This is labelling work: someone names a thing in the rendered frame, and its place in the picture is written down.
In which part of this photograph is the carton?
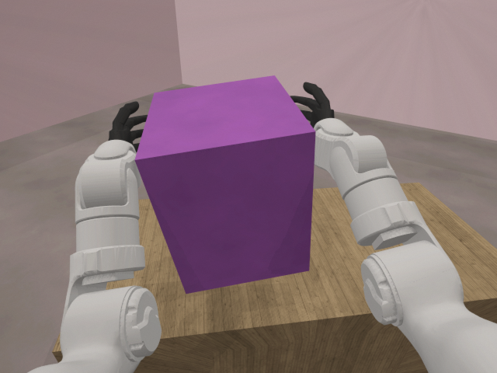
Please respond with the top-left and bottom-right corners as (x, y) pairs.
(135, 75), (316, 294)

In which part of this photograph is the right robot hand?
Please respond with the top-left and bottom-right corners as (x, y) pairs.
(290, 82), (334, 128)

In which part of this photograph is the pedestal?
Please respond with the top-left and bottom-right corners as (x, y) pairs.
(52, 183), (497, 373)

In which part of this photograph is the left robot hand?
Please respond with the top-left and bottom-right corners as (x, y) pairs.
(108, 101), (148, 152)

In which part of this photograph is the robot right forearm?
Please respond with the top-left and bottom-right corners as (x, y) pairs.
(314, 118), (464, 302)

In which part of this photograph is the robot right upper arm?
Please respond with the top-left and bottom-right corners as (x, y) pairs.
(361, 240), (497, 373)

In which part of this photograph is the robot left forearm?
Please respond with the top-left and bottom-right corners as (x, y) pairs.
(60, 140), (145, 355)

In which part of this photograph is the robot left upper arm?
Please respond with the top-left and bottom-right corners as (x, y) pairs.
(27, 285), (162, 373)

